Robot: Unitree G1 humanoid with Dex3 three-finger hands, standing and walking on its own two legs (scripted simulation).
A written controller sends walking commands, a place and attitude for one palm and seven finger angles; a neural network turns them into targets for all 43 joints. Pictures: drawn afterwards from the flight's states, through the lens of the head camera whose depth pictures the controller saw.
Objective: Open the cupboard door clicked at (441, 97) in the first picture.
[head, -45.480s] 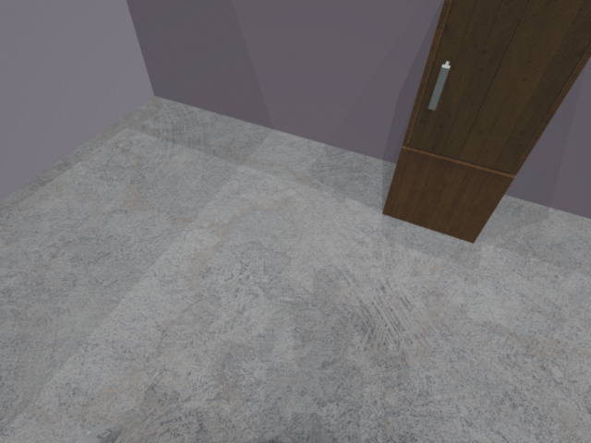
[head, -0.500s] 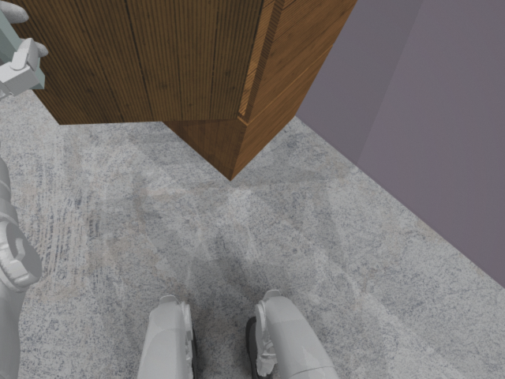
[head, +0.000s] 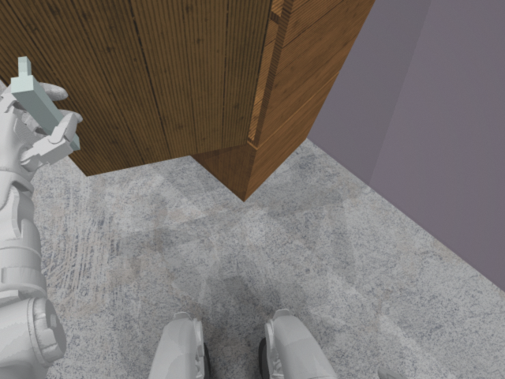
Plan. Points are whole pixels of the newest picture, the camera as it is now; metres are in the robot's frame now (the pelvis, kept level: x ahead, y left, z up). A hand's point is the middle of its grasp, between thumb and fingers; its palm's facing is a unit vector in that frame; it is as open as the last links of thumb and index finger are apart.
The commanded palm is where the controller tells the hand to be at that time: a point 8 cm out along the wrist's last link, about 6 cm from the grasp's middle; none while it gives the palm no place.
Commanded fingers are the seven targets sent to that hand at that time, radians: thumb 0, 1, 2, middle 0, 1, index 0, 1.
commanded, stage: pull the door open along its arc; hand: left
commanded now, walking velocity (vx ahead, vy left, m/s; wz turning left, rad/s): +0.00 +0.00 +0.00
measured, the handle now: (49, 107) +0.51 +0.28 +0.04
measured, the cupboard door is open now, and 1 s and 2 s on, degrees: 58 96 96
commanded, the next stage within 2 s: open thumb and fingers to let go in 0.62 s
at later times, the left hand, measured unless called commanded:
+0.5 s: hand (137, 225) +0.33 +0.14 +0.04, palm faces +0.46 -0.89 +0.02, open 6.5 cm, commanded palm +0.25 +0.20 +0.03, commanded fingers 0.00 0.90 0.90 -0.40 -1.35 -0.40 -1.35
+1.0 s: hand (167, 245) +0.30 +0.10 +0.03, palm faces +0.48 -0.87 +0.00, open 7.8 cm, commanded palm +0.25 +0.15 +0.03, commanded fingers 0.00 -0.15 0.45 -0.32 -1.24 -0.32 -1.24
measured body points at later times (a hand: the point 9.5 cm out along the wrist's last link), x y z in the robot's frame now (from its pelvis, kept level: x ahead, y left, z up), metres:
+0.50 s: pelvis +0.01 -0.03 +0.01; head +0.10 -0.02 +0.45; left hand +0.30 +0.19 +0.04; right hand +0.20 -0.23 -0.10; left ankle +0.02 +0.09 -0.62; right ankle +0.01 -0.13 -0.62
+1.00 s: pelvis +0.00 -0.06 +0.01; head +0.09 -0.07 +0.45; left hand +0.27 +0.15 +0.04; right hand +0.18 -0.28 -0.12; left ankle +0.02 +0.09 -0.62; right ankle +0.01 -0.13 -0.62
